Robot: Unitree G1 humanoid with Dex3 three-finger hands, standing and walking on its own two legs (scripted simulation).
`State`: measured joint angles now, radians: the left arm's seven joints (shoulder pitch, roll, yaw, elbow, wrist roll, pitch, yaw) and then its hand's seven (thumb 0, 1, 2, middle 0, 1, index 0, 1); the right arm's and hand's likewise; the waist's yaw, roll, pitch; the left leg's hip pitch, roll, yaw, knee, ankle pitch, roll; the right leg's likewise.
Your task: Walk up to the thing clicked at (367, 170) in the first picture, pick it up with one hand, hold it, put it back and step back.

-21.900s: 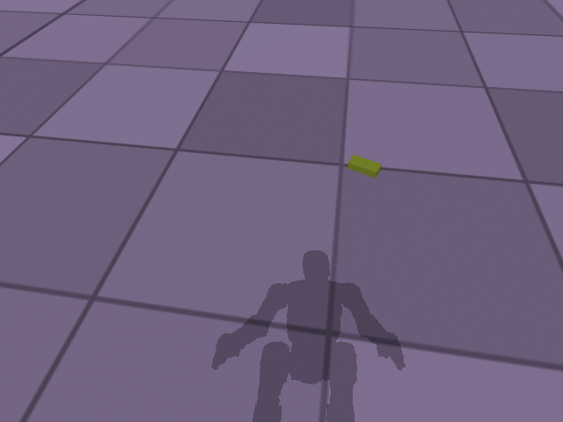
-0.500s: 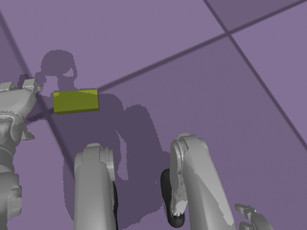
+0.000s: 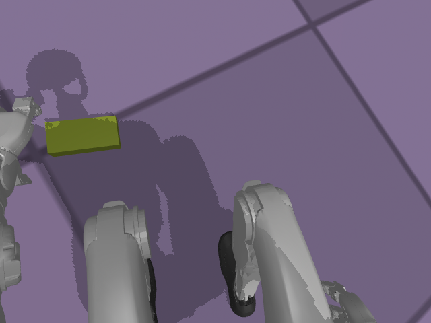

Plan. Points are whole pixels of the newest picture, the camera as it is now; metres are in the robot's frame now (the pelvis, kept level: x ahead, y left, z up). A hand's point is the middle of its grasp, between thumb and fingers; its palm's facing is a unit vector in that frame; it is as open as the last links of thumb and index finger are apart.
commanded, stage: rise first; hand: left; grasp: from above
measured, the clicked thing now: (84, 136) +0.50 +0.25 -0.32
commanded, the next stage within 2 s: approach in 2.00 s
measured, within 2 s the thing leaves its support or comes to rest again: neither
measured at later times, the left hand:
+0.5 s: hand (28, 147) +0.44 +0.31 -0.19, palm faces -0.45 -0.07 -0.89, open 14.0 cm
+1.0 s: hand (37, 141) +0.45 +0.30 -0.20, palm faces -0.45 -0.06 -0.89, open 14.1 cm
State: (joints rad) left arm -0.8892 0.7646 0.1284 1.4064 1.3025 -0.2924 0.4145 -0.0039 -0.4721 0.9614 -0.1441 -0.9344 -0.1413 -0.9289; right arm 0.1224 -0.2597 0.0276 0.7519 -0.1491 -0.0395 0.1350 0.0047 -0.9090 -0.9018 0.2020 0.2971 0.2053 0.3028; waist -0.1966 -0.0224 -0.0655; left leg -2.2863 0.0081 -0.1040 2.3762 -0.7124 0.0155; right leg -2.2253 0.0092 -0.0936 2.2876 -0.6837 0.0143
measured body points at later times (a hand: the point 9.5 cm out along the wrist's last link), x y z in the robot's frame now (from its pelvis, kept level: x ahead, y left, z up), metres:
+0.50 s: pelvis +0.00 +0.00 -0.01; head +0.25 +0.07 +0.36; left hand +0.46 +0.31 -0.14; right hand +0.06 -0.28 -0.12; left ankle +0.07 +0.12 -0.31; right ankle +0.10 -0.12 -0.31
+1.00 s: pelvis +0.00 +0.00 -0.01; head +0.25 +0.08 +0.35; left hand +0.47 +0.30 -0.15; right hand +0.05 -0.27 -0.11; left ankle +0.07 +0.12 -0.31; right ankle +0.10 -0.12 -0.31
